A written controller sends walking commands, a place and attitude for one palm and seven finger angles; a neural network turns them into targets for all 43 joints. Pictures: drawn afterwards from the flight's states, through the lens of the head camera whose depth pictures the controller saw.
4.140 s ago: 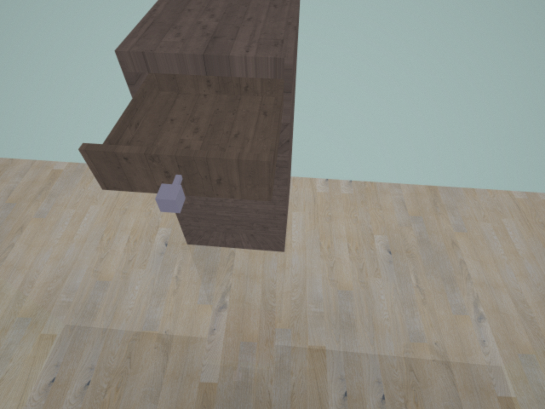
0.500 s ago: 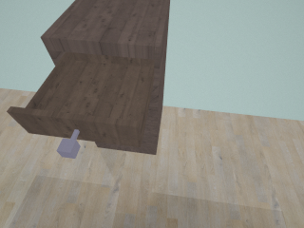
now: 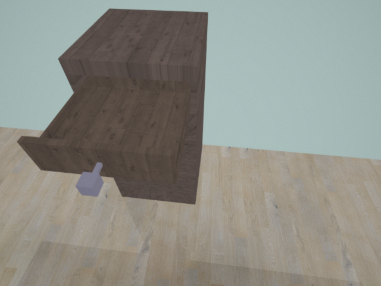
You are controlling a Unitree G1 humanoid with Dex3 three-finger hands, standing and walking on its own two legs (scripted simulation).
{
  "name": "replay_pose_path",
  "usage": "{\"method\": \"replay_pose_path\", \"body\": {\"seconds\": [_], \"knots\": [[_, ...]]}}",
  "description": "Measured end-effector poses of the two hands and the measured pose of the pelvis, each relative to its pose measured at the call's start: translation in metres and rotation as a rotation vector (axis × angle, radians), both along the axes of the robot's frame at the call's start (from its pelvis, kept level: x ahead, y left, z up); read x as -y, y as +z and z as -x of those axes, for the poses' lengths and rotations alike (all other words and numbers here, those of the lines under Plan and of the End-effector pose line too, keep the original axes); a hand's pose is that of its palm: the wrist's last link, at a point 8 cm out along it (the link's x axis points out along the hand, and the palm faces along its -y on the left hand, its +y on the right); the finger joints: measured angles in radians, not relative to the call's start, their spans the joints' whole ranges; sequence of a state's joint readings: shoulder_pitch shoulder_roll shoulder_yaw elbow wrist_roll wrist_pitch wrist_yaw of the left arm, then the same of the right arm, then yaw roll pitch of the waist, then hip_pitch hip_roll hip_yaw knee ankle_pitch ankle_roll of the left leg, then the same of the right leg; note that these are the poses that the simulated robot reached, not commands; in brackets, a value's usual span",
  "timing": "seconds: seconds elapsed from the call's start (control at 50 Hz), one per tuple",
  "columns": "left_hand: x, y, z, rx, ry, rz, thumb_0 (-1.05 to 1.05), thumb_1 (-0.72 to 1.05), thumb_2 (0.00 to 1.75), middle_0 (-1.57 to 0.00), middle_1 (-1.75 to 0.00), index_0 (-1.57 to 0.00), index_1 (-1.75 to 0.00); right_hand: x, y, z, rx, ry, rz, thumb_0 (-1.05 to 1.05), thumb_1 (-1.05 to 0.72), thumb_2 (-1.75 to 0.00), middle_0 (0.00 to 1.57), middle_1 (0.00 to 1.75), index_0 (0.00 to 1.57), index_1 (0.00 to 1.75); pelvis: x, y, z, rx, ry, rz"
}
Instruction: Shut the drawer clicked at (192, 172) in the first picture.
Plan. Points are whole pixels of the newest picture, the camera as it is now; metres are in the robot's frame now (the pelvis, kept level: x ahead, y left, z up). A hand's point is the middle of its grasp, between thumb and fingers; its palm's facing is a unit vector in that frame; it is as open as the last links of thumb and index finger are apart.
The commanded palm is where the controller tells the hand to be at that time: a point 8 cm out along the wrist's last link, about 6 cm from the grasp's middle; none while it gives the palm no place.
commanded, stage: come to a stop and stand still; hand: left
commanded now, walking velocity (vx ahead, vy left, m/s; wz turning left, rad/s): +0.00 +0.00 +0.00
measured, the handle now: (93, 177) +0.36 +0.26 +0.00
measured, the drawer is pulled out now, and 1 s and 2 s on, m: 0.30 0.30 0.30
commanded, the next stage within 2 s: look again from close up in 0.26 s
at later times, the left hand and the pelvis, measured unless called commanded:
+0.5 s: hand out of the picture -0.02 +0.17 -0.16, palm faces +0.00 -0.98 -0.19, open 7.4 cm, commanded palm none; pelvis +0.00 +0.00 +0.02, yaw +0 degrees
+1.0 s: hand out of the picture +0.01 +0.17 -0.16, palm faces +0.01 -0.99 -0.17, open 7.4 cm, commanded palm none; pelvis +0.02 +0.00 +0.02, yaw -1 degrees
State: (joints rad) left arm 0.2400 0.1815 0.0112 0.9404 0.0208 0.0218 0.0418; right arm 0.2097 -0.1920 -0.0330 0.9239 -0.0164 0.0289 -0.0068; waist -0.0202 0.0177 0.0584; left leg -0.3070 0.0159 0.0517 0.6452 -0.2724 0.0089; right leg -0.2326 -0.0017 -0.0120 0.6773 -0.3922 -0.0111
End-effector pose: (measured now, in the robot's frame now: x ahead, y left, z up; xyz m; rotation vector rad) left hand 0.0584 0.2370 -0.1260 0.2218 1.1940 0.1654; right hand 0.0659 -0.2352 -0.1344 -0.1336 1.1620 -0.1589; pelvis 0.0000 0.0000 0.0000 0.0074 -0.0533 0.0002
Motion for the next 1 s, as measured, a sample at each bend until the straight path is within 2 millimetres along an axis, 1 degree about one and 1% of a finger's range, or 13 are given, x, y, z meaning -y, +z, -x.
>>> {"method": "replay_pose_path", "body": {"seconds": [0.1, 0.28, 0.38, 0.46, 0.56, 0.7, 1.0], "knots": [[0.008, 0.003, 0.021, -0.014, 0.009, 0.035, 0.01, 0.91, 0.90, -0.20, -0.30, -0.20, -0.30, -0.009, 0.005, 0.018, -0.034, 0.020, -0.016, 0.00, -0.92, -0.90, 0.20, 0.29, 0.20, 0.30, 0.000, 0.007, 0.007, -0.017, 0.002, 0.004], [0.006, 0.003, 0.062, -0.123, 0.030, 0.046, 0.01, 0.92, 0.90, -0.20, -0.30, -0.20, -0.30, -0.008, 0.006, 0.061, -0.143, -0.004, -0.008, 0.00, -0.92, -0.90, 0.20, 0.29, 0.20, 0.30, -0.002, 0.014, 0.009, -0.042, 0.002, 0.005], [0.008, 0.003, 0.075, -0.171, 0.040, 0.055, 0.01, 0.91, 0.90, -0.20, -0.30, -0.20, -0.30, -0.013, 0.005, 0.081, -0.214, -0.017, -0.017, 0.01, -0.92, -0.90, 0.20, 0.29, 0.20, 0.30, -0.002, 0.016, 0.005, -0.044, -0.001, 0.004], [0.012, 0.001, 0.078, -0.195, 0.040, 0.066, 0.01, 0.91, 0.90, -0.20, -0.30, -0.20, -0.30, -0.018, 0.005, 0.090, -0.249, -0.026, -0.028, 0.01, -0.92, -0.90, 0.20, 0.29, 0.20, 0.30, -0.003, 0.017, 0.003, -0.043, -0.005, 0.003], [0.019, -0.001, 0.075, -0.204, 0.037, 0.083, 0.01, 0.91, 0.90, -0.20, -0.30, -0.20, -0.30, -0.025, 0.005, 0.090, -0.263, -0.031, -0.040, 0.01, -0.91, -0.90, 0.20, 0.29, 0.20, 0.30, -0.004, 0.017, -0.001, -0.042, -0.008, 0.002], [0.025, -0.003, 0.063, -0.188, 0.033, 0.100, 0.01, 0.91, 0.90, -0.20, -0.30, -0.20, -0.30, -0.031, 0.004, 0.076, -0.244, -0.030, -0.047, 0.01, -0.91, -0.90, 0.20, 0.29, 0.20, 0.30, -0.004, 0.018, -0.006, -0.041, -0.009, 0.000], [0.020, -0.002, 0.054, -0.184, 0.037, 0.090, 0.01, 0.91, 0.90, -0.20, -0.30, -0.20, -0.30, -0.022, 0.007, 0.054, -0.215, -0.025, -0.020, 0.01, -0.92, -0.90, 0.20, 0.29, 0.20, 0.30, -0.005, 0.019, -0.016, -0.040, -0.013, -0.001]]}}
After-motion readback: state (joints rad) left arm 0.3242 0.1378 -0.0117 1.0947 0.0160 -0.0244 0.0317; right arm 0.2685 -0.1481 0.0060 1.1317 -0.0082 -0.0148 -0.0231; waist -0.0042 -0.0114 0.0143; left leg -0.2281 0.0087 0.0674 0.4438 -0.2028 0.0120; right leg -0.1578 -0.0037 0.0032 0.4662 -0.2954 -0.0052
